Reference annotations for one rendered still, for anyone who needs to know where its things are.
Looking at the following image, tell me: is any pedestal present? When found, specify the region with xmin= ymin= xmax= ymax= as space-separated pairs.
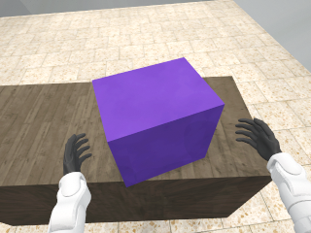
xmin=0 ymin=76 xmax=272 ymax=226

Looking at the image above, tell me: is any robot right forearm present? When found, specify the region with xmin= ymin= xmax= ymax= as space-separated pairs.
xmin=266 ymin=152 xmax=311 ymax=233

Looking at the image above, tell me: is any robot left forearm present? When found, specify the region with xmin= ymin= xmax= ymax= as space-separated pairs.
xmin=47 ymin=172 xmax=91 ymax=233

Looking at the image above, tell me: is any carton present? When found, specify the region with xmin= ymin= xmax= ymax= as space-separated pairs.
xmin=92 ymin=57 xmax=225 ymax=187

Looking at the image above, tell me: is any robot right hand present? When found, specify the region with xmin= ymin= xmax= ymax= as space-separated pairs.
xmin=235 ymin=117 xmax=282 ymax=161

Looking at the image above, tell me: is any robot left hand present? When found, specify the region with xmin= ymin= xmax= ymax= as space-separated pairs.
xmin=63 ymin=133 xmax=92 ymax=176

